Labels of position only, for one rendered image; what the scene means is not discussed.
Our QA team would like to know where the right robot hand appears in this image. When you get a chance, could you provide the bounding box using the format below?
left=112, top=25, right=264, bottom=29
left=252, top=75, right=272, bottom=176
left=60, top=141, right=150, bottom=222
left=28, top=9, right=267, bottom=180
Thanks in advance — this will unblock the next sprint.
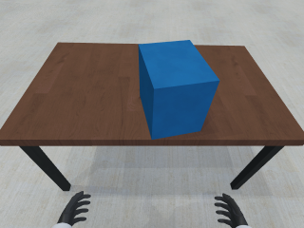
left=214, top=193, right=248, bottom=228

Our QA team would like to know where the carton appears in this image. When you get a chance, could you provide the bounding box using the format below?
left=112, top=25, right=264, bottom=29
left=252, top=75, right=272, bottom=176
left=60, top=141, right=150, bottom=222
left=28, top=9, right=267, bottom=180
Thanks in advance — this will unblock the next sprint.
left=138, top=40, right=219, bottom=140

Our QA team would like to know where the left robot hand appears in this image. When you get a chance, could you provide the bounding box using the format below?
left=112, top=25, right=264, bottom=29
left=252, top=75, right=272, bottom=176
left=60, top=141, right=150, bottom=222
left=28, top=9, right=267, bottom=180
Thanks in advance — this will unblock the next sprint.
left=57, top=191, right=91, bottom=227

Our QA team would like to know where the table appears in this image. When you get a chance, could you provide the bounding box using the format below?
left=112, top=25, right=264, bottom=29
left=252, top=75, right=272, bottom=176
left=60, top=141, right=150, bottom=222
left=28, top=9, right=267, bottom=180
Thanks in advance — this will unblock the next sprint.
left=0, top=42, right=304, bottom=191

